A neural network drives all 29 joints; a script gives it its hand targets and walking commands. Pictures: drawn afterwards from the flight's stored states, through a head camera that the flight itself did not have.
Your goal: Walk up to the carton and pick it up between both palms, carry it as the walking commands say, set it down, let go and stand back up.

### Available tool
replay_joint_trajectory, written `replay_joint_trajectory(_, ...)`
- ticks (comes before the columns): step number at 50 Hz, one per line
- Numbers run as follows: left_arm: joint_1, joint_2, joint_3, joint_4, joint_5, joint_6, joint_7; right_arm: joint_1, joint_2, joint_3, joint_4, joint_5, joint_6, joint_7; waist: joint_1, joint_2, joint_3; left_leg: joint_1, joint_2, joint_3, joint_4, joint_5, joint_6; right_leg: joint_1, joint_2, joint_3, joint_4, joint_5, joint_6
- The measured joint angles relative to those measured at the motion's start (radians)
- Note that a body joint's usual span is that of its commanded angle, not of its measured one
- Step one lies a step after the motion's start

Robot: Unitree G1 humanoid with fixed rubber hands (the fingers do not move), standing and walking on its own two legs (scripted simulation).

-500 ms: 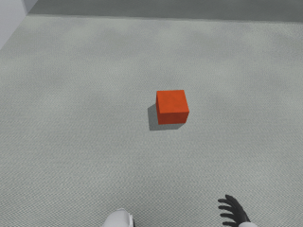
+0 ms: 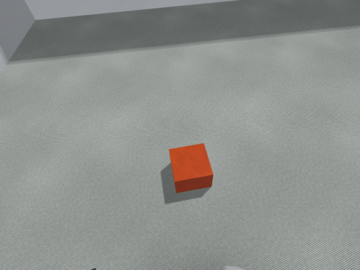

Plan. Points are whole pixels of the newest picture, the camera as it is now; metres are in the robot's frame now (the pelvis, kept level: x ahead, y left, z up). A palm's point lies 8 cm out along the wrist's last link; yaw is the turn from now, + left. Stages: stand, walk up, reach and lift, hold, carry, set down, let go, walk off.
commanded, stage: walk up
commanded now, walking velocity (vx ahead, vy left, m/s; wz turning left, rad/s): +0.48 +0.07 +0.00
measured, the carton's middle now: (190, 167) +0.73 -0.03 -0.69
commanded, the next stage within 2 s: none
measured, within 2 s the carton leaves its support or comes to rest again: neither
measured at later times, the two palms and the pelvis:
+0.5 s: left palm (81, 243) +0.22 +0.28 -0.15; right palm (265, 201) +0.29 -0.21 -0.11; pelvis +0.22 +0.04 +0.00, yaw -1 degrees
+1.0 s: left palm (111, 199) +0.31 +0.20 -0.10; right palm (296, 182) +0.35 -0.33 -0.13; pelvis +0.25 -0.05 +0.01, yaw -1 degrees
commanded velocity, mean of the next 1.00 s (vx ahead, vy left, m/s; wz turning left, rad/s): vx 0.11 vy -0.05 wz -0.01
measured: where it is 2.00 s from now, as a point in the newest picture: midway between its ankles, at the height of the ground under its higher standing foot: (202, 244)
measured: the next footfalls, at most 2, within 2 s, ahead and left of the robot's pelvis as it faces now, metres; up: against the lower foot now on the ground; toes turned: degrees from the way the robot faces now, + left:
left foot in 0.36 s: +0.34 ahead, +0.15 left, +0.00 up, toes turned +10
right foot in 0.82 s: +0.34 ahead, -0.14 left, +0.00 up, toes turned -5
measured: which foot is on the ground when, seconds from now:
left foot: up 0.00-0.34, down 0.36-0.82, up 0.84-1.00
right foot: down 0.00-0.36, up 0.38-0.80, down 0.82-1.00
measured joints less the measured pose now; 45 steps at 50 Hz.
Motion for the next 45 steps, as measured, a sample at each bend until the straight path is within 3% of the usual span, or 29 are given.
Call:
replay_joint_trajectory(5,0.143,-0.002,0.001,0.070,-0.008,-0.024,0.019,-0.139,-0.001,-0.014,-0.043,0.003,0.014,0.002,0.069,0.017,-0.007,-0.187,-0.008,0.032,0.029,0.133,-0.010,0.153,0.017,0.004,-0.157,0.007,0.004)
replay_joint_trajectory(11,0.254,-0.025,0.000,0.103,-0.009,-0.016,0.034,-0.223,0.019,-0.001,-0.083,0.004,0.059,0.015,0.114,0.016,0.009,-0.285,-0.004,0.048,-0.187,0.245,-0.037,0.270,0.005,0.010,-0.221,-0.043,0.029)
replay_joint_trajectory(17,0.283,-0.038,-0.006,0.111,-0.016,0.009,0.037,-0.246,0.065,0.034,-0.082,0.013,0.031,0.012,0.084,-0.011,0.010,-0.169,-0.014,0.091,-0.555,0.330,-0.023,0.348,0.005,-0.027,-0.165,-0.170,0.071)
replay_joint_trajectory(20,0.231,-0.032,-0.003,0.094,-0.033,0.025,0.039,-0.228,0.078,0.024,-0.063,0.006,0.004,-0.007,0.076,-0.056,0.031,-0.163,-0.032,0.119,-0.491,0.310,0.040,0.228,-0.016,0.037,0.152,-0.282,0.055)
replay_joint_trajectory(23,0.163,-0.019,0.013,0.064,-0.026,0.048,0.033,-0.178,0.068,0.018,-0.053,0.014,0.012,-0.024,0.058,-0.072,0.040,-0.117,-0.015,0.146,-0.506,0.267,0.041,0.051,0.015,0.090,0.462,-0.294,0.043)
replay_joint_trajectory(25,0.117,-0.001,0.021,0.050,-0.017,0.064,0.028,-0.129,0.053,0.008,-0.037,0.014,0.017,-0.035,0.028,-0.078,0.032,-0.081,-0.012,0.149,-0.546,0.271,0.034,-0.029,0.014,0.087,0.521,-0.245,0.043)
replay_joint_trajectory(31,-0.003,0.029,0.010,0.013,-0.015,0.105,0.012,0.009,0.015,-0.017,0.010,0.002,0.024,-0.038,-0.018,-0.064,0.004,0.002,-0.012,0.142,-0.640,0.277,0.019,-0.099,-0.024,0.074,0.307,-0.114,0.055)
replay_joint_trajectory(34,-0.057,0.035,-0.001,-0.007,-0.029,0.111,0.019,0.028,0.018,-0.016,0.014,0.003,0.034,-0.037,-0.029,-0.052,0.026,0.021,-0.005,0.128,-0.645,0.276,0.003,-0.073,-0.008,0.087,0.155,-0.089,0.066)
replay_joint_trajectory(38,-0.089,0.051,0.002,-0.035,-0.034,0.133,0.011,0.012,0.022,-0.025,-0.014,0.009,0.068,-0.050,-0.021,-0.041,0.050,0.003,0.023,0.119,-0.589,0.247,-0.031,-0.064,0.024,0.087,0.117,-0.133,0.069)
replay_joint_trajectory(40,-0.087,0.055,0.001,-0.050,-0.035,0.136,0.006,-0.008,0.008,-0.032,-0.034,0.011,0.088,-0.054,-0.011,-0.029,0.057,-0.019,0.041,0.111,-0.536,0.222,-0.053,-0.034,0.031,0.085,0.066,-0.103,0.054)
replay_joint_trajectory(42,-0.070,0.053,0.001,-0.060,-0.031,0.127,0.004,-0.041,-0.014,-0.036,-0.057,0.011,0.106,-0.056,0.008,-0.016,0.063,-0.058,0.052,0.093,-0.431,0.135,-0.062,-0.014,0.037,0.083,0.016,0.025,0.018)
replay_joint_trajectory(44,-0.051,0.040,-0.005,-0.062,-0.025,0.120,0.012,-0.096,-0.030,-0.035,-0.089,0.007,0.130,-0.065,0.013,-0.004,0.078,-0.132,0.016,0.026,-0.221,-0.056,-0.050,-0.026,0.045,0.078,0.038,0.016,-0.008)
replay_joint_trajectory(45,-0.041,0.033,-0.010,-0.060,-0.023,0.116,0.018,-0.121,-0.035,-0.034,-0.103,0.006,0.138,-0.065,0.016,-0.001,0.082,-0.165,-0.012,0.000,-0.123,-0.089,-0.046,-0.021,0.045,0.078,0.024,0.014,-0.014)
